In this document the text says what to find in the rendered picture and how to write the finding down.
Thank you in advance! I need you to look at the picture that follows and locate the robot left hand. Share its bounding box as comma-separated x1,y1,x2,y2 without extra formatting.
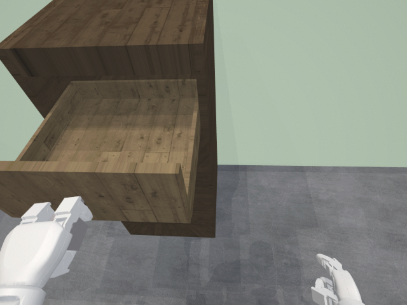
0,196,93,288

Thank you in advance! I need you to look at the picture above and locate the left robot forearm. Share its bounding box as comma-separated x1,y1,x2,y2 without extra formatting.
0,285,46,305

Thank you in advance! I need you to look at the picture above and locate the handle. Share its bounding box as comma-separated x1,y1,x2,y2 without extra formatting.
50,199,88,251

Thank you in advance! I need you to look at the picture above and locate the robot right hand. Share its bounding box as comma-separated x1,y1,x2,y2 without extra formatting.
311,254,362,305

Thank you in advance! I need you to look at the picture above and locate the cabinet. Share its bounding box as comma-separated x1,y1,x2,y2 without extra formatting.
0,0,217,238

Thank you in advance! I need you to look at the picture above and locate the drawer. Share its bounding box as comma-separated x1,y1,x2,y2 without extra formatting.
0,79,200,224

